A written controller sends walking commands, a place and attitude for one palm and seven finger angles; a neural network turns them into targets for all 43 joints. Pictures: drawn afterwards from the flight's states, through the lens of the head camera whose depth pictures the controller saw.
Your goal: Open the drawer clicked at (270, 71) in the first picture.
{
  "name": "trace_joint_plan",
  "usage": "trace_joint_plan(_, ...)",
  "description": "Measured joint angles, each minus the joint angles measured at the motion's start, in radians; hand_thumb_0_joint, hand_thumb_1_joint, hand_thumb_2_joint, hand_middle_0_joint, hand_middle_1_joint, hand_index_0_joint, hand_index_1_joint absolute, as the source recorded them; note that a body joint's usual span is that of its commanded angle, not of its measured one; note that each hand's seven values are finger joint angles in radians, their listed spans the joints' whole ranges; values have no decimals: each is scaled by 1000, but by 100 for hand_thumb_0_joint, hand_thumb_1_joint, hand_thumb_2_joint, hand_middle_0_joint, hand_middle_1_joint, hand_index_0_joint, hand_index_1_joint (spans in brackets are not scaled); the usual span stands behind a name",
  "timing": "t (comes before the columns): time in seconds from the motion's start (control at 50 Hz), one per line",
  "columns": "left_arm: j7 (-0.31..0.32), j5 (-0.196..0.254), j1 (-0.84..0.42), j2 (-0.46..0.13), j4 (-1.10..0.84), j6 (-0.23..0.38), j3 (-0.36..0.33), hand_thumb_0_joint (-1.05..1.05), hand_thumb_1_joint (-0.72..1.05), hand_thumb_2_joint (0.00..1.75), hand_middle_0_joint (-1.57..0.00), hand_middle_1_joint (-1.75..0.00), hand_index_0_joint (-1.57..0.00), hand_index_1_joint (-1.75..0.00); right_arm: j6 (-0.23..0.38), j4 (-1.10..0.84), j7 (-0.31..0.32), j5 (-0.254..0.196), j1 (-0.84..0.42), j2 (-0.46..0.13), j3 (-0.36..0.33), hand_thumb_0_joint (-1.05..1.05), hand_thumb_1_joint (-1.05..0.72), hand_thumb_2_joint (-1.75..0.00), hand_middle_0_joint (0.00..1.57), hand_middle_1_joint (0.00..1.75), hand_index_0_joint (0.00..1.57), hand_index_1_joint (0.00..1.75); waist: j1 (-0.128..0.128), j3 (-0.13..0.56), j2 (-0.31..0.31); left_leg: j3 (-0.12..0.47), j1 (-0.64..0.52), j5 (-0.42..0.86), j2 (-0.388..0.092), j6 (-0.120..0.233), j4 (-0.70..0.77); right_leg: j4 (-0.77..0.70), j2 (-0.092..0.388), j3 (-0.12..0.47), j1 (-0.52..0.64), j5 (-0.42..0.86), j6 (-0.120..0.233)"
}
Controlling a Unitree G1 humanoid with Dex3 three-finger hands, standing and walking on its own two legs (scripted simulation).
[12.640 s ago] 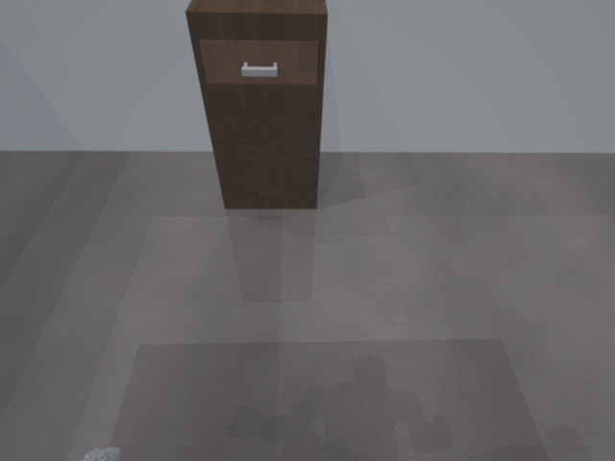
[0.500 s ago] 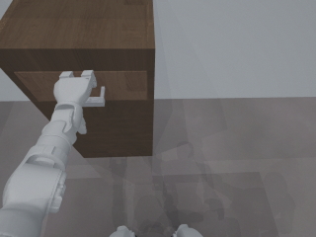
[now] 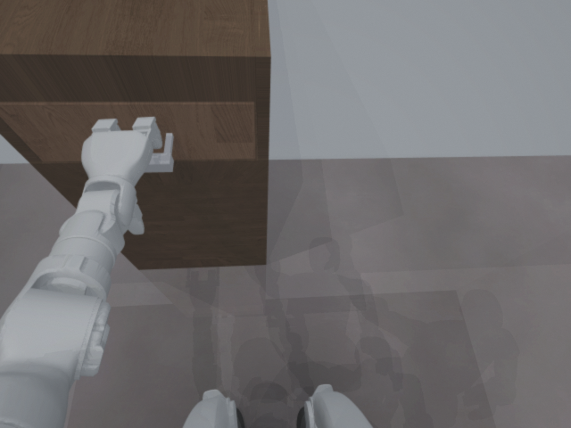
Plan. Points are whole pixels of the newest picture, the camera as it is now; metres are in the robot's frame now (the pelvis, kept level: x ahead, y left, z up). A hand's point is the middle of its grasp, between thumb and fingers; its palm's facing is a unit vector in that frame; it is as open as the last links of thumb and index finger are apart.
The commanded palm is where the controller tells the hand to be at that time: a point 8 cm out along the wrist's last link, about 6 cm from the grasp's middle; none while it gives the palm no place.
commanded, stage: lower the fingers behind the handle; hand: left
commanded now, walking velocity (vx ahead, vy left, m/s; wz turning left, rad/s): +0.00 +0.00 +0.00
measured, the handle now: (137, 151) +0.55 +0.20 -0.02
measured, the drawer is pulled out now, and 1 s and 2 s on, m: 0.00 0.00 0.01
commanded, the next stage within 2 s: close the thumb around the handle in 0.90 s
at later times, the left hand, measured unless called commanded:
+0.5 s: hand (136, 186) +0.50 +0.20 -0.04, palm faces -0.06 -0.02 -1.00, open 13.8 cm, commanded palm +0.49 +0.18 +0.01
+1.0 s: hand (138, 184) +0.50 +0.20 -0.04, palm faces -0.08 -0.04 -1.00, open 13.8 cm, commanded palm +0.49 +0.18 +0.01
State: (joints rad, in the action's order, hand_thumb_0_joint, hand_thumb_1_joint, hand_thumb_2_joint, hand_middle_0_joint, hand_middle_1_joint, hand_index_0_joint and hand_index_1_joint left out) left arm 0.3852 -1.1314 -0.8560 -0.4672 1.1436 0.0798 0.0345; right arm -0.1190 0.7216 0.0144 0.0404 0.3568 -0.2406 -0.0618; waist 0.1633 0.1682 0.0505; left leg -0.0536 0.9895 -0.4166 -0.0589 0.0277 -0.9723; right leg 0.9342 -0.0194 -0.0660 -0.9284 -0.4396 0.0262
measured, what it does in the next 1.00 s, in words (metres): stands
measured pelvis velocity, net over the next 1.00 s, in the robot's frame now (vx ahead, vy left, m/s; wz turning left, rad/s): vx -0.01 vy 0.01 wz -0.01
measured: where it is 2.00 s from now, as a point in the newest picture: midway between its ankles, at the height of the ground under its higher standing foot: outside the picture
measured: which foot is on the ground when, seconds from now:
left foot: down 0.00-1.00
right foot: down 0.00-1.00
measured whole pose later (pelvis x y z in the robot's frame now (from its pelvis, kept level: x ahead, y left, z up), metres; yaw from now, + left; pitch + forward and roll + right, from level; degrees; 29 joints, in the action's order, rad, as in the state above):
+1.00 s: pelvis -0.01 +0.01 -0.03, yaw -1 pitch +28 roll -3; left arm 0.41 -1.13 -0.90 -0.48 1.14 0.06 0.03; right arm -0.11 0.72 0.01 0.05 0.36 -0.23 -0.04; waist 0.18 0.18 0.06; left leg -0.05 1.15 -0.46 -0.07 0.04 -1.11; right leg 1.06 -0.02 -0.07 -1.08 -0.48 0.02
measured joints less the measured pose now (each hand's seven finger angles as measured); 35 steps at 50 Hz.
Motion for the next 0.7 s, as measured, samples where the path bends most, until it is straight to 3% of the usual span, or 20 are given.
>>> trace_joint_plan(0.36,31,-11,8,5,-6,6,-5,0,-48,30,-31,-120,-32,-120,5,3,-10,11,-9,11,5,0,-90,-90,21,30,20,30,-2,15,5,3,86,-29,-3,8,-83,75,1,-1,-81,-24,-7)
trace_joint_plan(0.48,60,-22,-27,3,23,-14,3,0,-49,30,-31,-120,-32,-120,8,4,-11,12,-19,9,12,0,-90,-90,21,30,20,30,9,16,5,9,127,-37,-1,11,-118,108,4,-6,-119,-34,-8)
trace_joint_plan(0.7,25,-4,-60,-7,19,-51,1,0,-48,30,-32,-121,-32,-120,4,-10,-6,9,-17,9,20,0,-90,-90,21,30,20,30,20,8,11,7,160,-42,-5,15,-143,129,0,-3,-151,-34,-11)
